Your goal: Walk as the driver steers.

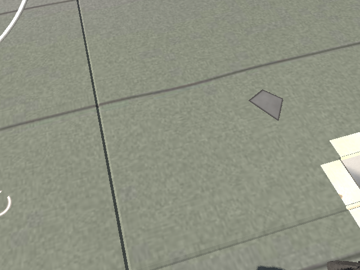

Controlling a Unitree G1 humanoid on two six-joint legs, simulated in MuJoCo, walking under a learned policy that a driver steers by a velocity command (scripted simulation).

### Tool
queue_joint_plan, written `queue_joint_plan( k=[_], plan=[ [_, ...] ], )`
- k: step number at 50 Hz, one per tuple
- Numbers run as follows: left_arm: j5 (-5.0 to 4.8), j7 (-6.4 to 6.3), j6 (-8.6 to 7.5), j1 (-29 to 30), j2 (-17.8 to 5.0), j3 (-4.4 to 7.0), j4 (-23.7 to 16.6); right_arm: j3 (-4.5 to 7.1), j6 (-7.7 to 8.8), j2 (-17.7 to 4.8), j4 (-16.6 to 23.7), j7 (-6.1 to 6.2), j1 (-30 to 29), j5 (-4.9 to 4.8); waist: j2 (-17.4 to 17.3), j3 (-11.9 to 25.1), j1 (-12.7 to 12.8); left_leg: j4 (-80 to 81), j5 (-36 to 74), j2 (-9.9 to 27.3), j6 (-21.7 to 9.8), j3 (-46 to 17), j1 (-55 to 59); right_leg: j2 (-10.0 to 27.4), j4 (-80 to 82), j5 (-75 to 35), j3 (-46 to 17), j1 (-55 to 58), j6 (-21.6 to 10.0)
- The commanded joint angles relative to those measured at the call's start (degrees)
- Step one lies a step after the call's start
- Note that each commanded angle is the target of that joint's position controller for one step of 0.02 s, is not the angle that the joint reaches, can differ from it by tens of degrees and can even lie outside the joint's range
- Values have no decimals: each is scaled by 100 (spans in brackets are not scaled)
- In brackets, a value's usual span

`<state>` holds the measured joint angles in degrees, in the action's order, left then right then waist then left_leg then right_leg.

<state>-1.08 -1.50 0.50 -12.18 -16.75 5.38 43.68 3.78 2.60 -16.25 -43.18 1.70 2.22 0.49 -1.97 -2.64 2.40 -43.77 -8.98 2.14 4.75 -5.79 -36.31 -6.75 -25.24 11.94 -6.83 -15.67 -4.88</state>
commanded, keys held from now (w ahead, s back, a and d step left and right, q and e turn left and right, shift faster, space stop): e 0.10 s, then no key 0.06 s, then w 0.50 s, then q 0.34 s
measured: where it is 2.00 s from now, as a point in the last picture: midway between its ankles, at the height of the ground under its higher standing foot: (208, 269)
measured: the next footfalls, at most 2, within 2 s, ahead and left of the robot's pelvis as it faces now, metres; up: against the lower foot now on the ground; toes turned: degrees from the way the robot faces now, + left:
left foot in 0.12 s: +0.17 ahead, +0.14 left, +0.00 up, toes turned -10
right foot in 0.48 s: +0.13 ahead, -0.11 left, +0.00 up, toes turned -9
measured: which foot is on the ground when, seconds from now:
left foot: up 0.00-0.10, down 0.12-0.48, up 0.50-0.88, down 0.90-1.00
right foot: down 0.00-0.14, up 0.16-0.46, down 0.48-0.90, up 0.92-1.00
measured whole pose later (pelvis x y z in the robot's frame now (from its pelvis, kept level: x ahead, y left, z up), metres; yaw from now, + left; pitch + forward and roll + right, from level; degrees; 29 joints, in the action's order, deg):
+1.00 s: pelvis +0.31 +0.00 -0.02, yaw -2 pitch +3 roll +0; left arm 0.0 -1.3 -2.5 -16.0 -17.1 2.6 42.8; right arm 2.9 2.4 -17.0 -37.2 -2.2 4.8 -0.1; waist 0.0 -3.6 1.5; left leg -31.5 -5.4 -4.3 -4.3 -0.1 -29.0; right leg -1.1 -70.6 30.7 -2.5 -21.5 2.8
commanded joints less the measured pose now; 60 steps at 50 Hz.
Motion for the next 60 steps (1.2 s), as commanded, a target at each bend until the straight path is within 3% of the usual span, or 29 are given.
queue_joint_plan(
  k=[1,5,6,7,8,9,10,11,13,17,21,24,25,26,27,28,30,32,38,42,44,45,46,47,48,49,51,55,60],
  plan=[
    [7,-68,39,59,-905,208,-413,111,58,-510,434,-48,-188,-33,857,875,-53,495,-41,-278,8,69,524,1405,91,-2493,-1300,574,-718],
    [-28,-82,90,382,-823,147,-620,189,184,-656,419,-108,221,-40,1085,811,-383,1919,262,-386,-260,94,1450,1174,-457,-1989,-1856,654,-435],
    [19,-96,82,377,-660,84,-694,230,223,-823,386,-96,461,23,909,959,-455,2258,1299,75,-458,-121,2202,943,-872,-1530,-1678,373,-186],
    [152,-107,56,96,-323,-20,-762,285,202,-1176,441,-47,628,137,-131,1376,-293,2111,3310,1273,-956,-1127,3238,384,-2108,213,-947,-296,128],
    [80,-108,37,-440,-396,1,-836,292,107,-1224,315,-65,802,285,-1640,1533,27,2170,4314,2248,-2139,-2709,3864,-286,-3107,3071,-398,-1499,482],
    [95,-76,14,-683,-897,105,-641,224,86,-861,404,-79,772,113,-1118,1609,-49,2262,2937,2274,-2327,-2902,3838,143,-4067,2847,-476,-1790,658],
    [30,-57,54,-388,-1049,160,-569,159,64,-606,453,-81,711,41,-639,1304,-193,2289,1537,1826,-2031,-2167,3610,317,-4373,2329,-327,-2001,726],
    [20,-60,108,-230,-887,134,-519,129,26,-549,436,-97,646,22,-374,1057,-198,2496,-40,1413,-1744,-1753,3282,453,-4284,1939,-177,-2078,761],
    [48,18,113,-9,-585,32,-614,121,-25,-631,363,-88,594,-28,-642,610,-217,2994,-1614,1062,-1550,-1455,2648,592,-3717,1447,121,-1956,781],
    [71,135,-147,292,-281,-113,-652,199,22,-856,351,-66,739,-60,-789,593,-390,3239,-1331,879,-1581,-898,2273,661,-2044,1190,649,-998,588],
    [22,189,-312,143,-353,-103,-545,228,7,-985,273,-141,912,-191,-771,591,-275,3122,-1481,978,-1624,-779,1993,554,-500,385,908,46,355],
    [39,171,-338,-577,-406,-62,-338,65,19,-537,270,-200,877,-149,-442,715,120,2355,-1842,668,-1166,-429,975,851,61,300,499,1633,39],
    [82,113,-343,-1193,-759,12,-247,-87,78,-29,416,-251,632,-47,592,806,316,666,-1836,106,-746,289,131,1933,645,940,-941,2275,-294],
    [135,172,-338,-1419,-1407,183,-172,-38,196,-221,755,-223,438,-148,1776,385,336,-411,-2303,-300,-630,730,-1174,2851,1370,2176,-2717,2205,-1079],
    [132,187,-422,-1344,-1101,118,-203,95,271,-716,741,-196,315,-231,1304,-39,376,-1240,-2180,64,-650,339,-1636,2875,1486,2564,-2934,2015,-1274],
    [106,188,-488,-1168,-808,21,-227,133,302,-793,669,-229,456,-255,1181,-169,222,-1508,-1630,200,-711,220,-1884,2656,1470,2406,-2556,2056,-1122],
    [69,204,-521,-873,-655,-42,-283,124,333,-696,547,-274,569,-124,926,-166,64,-1497,-859,366,-673,261,-1846,2330,1542,1213,-1789,1983,-896],
    [98,173,-513,-846,-540,-81,-281,70,331,-481,549,-334,448,-118,810,-104,18,-1167,-220,390,-559,399,-1472,2074,1653,-56,-1087,1735,-780],
    [113,68,-451,-1023,-748,-27,-53,-112,259,-84,721,-476,-148,-134,842,-15,166,758,1309,-77,-479,910,457,1626,1335,-2584,581,829,-392],
    [11,-30,-408,-737,-956,57,-51,40,189,-506,836,-553,85,-102,889,248,-154,1179,898,-267,-811,780,896,1924,486,-3620,694,1383,-152],
    [34,-101,-336,-635,-947,62,-151,247,180,-892,593,-517,1075,-24,674,833,-654,1517,1141,-571,-1033,918,2221,1584,-1073,-4165,989,1214,154],
    [190,-123,-347,-830,-771,-6,-299,352,155,-1302,588,-426,1592,-14,-61,1420,-789,1388,3059,264,-1364,-118,3640,1234,-2722,-2437,1176,170,476],
    [351,-36,-414,-1794,-101,-232,-405,325,146,-1700,750,-396,1423,72,-1456,2327,-139,1306,4685,1957,-2691,-2754,5434,201,-5041,2780,832,-1783,865],
    [207,54,-456,-1688,-650,-165,-269,280,77,-1313,842,-385,1541,-14,-936,3121,-554,1846,3376,1946,-2884,-3281,5430,346,-5697,2682,-102,-1918,861],
    [17,78,-432,-1067,-869,-96,-425,228,34,-1075,911,-365,1170,-48,-572,2291,-597,2003,2427,1596,-2598,-2576,4797,571,-5694,2217,-34,-2329,799],
    [42,27,-384,-714,-832,-108,-508,183,-18,-900,905,-326,929,-115,-64,1622,-501,2171,1748,1295,-2303,-2098,3978,771,-5342,1788,95,-2442,781],
    [142,-76,-223,-519,-858,-69,-606,156,-101,-860,994,-268,598,-44,13,975,-195,2546,1321,962,-2119,-1678,2418,964,-4654,1368,90,-1876,783],
    [228,-163,-131,-609,-525,-153,-600,246,-138,-1006,1019,-200,440,21,-321,995,-25,2607,1643,649,-2072,-1315,1554,791,-3323,1171,278,-1224,900],
    [178,-112,-100,-108,-501,-160,-751,294,-345,-1072,1102,-61,365,-72,-488,1007,-190,2675,-558,419,-1778,-1660,1350,656,-2311,472,154,-985,942]
  ],
)
Velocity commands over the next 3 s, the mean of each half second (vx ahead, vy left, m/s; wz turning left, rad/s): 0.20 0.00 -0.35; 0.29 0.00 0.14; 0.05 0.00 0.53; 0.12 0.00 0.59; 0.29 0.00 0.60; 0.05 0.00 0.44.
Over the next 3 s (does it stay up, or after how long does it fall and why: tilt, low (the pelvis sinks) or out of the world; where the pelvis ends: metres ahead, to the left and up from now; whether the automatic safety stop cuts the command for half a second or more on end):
stays up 0.59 0.16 -0.02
